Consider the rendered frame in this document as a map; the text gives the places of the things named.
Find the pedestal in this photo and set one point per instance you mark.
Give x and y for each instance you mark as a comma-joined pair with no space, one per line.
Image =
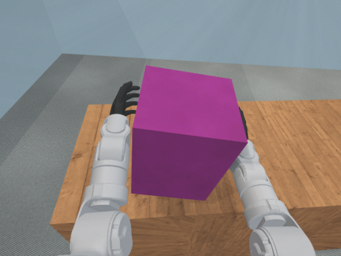
299,146

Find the right robot forearm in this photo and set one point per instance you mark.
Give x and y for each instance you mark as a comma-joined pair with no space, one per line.
262,207

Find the robot left hand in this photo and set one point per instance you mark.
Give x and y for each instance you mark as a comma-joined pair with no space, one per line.
119,104

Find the left robot upper arm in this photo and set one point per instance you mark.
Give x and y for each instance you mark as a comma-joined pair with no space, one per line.
102,234

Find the right robot upper arm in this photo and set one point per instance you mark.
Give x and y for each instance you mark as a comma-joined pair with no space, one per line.
279,241

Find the left robot forearm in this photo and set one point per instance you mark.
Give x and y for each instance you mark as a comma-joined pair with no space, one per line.
107,190

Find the robot right hand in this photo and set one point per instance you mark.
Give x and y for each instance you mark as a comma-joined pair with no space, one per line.
244,122

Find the carton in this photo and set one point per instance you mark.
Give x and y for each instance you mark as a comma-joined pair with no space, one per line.
186,134

